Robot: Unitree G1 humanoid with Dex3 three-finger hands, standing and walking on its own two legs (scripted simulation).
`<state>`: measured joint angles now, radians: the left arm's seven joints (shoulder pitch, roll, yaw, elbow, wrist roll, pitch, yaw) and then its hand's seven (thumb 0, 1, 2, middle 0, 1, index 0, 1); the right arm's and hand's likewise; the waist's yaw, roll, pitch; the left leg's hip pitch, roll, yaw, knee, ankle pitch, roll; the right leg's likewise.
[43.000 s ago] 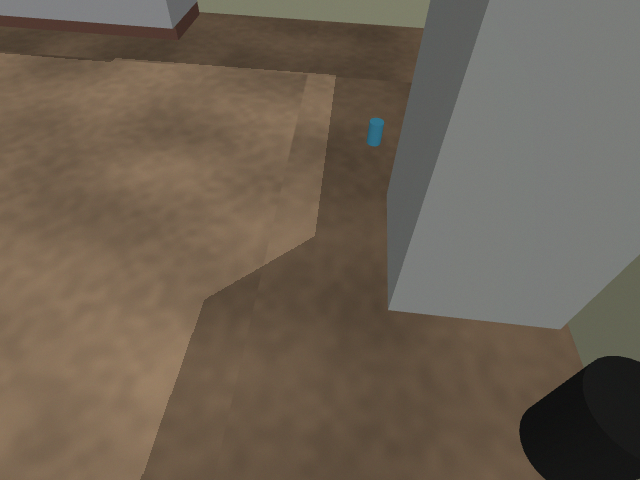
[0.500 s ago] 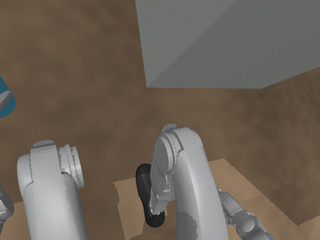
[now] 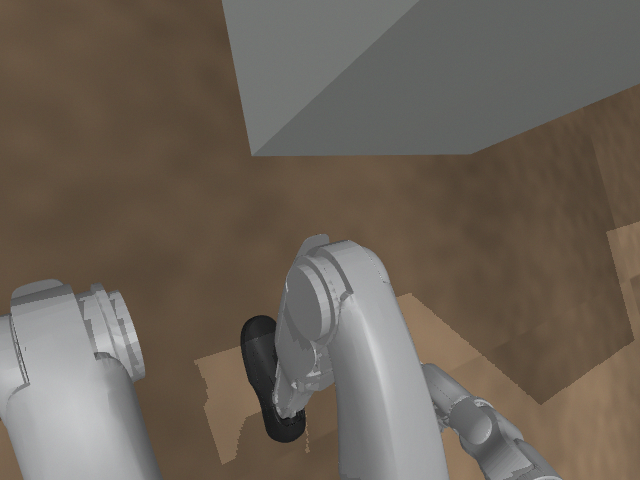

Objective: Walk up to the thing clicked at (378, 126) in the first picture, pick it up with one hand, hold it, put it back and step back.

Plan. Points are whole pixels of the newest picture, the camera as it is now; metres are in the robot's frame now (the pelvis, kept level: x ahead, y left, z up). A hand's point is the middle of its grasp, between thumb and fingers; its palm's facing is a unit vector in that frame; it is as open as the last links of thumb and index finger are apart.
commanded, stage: lower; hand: left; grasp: from the side
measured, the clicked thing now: out of the picture +0.44 +0.32 -0.19
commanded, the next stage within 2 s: loosen in 0.68 s
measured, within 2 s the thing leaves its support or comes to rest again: rests again in 0.52 s
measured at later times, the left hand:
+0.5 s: hand out of the picture +0.44 +0.32 -0.18, palm faces +0.47 -0.88 -0.03, open 10.7 cm
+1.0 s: hand out of the picture +0.43 +0.31 -0.18, palm faces +0.48 -0.88 +0.00, open 10.7 cm
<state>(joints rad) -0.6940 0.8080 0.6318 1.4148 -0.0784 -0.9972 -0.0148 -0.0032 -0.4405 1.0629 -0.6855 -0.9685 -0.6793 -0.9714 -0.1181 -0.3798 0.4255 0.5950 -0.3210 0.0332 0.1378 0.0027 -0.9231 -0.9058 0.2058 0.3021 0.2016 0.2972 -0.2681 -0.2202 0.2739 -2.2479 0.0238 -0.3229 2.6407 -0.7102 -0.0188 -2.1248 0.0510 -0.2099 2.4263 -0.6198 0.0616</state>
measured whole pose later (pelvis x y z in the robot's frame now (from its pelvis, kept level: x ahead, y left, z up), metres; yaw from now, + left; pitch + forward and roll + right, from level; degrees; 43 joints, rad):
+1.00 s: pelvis -0.01 +0.01 +0.00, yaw -3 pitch +11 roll -18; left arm -0.68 0.90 0.61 1.49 -0.08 -1.10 0.04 -0.01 -0.36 0.87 -0.71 -0.86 -0.71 -0.86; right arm -0.19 -0.39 0.54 0.53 -0.37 0.03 0.13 0.00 -0.91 -0.90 0.21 0.30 0.20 0.30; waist -0.27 -0.30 0.34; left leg -2.21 0.03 -0.39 2.68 -0.72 0.00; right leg -2.07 0.08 -0.26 2.41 -0.59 0.08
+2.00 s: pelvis -0.01 +0.01 +0.04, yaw +1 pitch +21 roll -14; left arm -0.54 0.77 0.52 1.07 0.00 -0.61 -0.14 -0.02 -0.58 0.06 -0.08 -0.06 -0.07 -0.06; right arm -0.01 -0.31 0.26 0.58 -0.14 0.08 0.09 0.00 -0.92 -0.91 0.21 0.30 0.21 0.30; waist -0.15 -0.15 0.06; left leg -2.23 0.05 -0.25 2.51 -0.69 0.02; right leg -2.09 0.04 -0.17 2.32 -0.62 0.04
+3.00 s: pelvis +0.08 +0.00 +0.40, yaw +14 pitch +15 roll -3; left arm 0.33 0.25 0.04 0.13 -0.02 0.28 0.19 -0.01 -0.50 0.07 -0.07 -0.06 -0.06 -0.06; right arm 0.26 -0.22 0.02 0.49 0.04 -0.03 -0.18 0.01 -0.90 -0.90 0.21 0.30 0.20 0.30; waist -0.05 0.02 -0.17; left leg -0.89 0.05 -0.04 1.16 -0.53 -0.01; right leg -0.85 -0.01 -0.06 1.10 -0.52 0.01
